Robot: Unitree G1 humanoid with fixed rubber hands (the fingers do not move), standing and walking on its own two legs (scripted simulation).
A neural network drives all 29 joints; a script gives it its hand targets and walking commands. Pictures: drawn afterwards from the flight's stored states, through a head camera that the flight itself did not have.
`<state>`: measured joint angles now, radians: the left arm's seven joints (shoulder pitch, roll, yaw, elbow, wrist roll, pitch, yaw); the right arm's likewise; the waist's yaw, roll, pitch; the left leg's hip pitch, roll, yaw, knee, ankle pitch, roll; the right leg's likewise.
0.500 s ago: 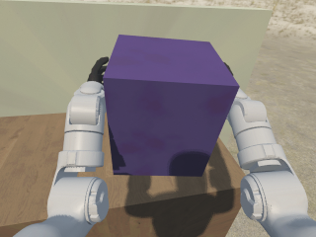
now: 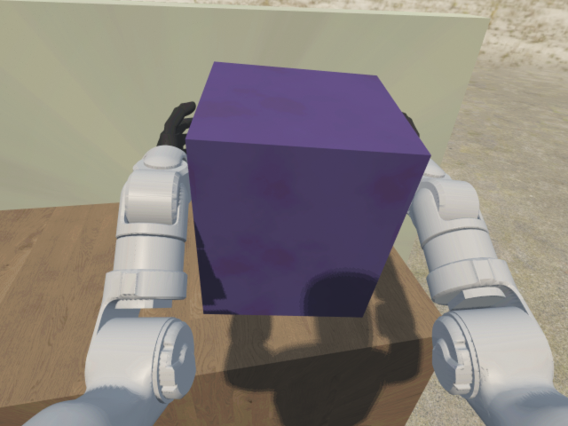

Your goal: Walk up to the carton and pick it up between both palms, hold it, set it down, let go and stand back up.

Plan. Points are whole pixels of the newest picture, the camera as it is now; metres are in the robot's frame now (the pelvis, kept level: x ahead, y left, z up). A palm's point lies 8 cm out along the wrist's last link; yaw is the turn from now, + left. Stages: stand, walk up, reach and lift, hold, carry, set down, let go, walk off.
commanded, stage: hold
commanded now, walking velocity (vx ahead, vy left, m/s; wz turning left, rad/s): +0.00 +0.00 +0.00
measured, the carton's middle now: (290, 193) +0.35 +0.01 +0.24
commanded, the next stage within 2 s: set down in 0.30 s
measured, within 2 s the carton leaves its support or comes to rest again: neither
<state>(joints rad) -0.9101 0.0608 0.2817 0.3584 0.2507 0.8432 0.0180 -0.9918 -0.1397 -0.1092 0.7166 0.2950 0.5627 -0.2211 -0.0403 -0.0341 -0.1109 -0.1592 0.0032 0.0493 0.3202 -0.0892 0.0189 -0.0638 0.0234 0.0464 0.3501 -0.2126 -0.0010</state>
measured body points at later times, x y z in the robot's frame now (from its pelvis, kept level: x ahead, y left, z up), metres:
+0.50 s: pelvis +0.00 +0.00 +0.00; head -0.07 +0.02 +0.44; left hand +0.39 +0.16 +0.28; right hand +0.40 -0.14 +0.28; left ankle +0.06 +0.11 -0.75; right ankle -0.01 -0.12 -0.75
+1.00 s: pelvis +0.01 +0.00 +0.00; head -0.03 +0.02 +0.45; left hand +0.41 +0.19 +0.23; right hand +0.44 -0.11 +0.24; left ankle +0.06 +0.11 -0.75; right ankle -0.01 -0.12 -0.75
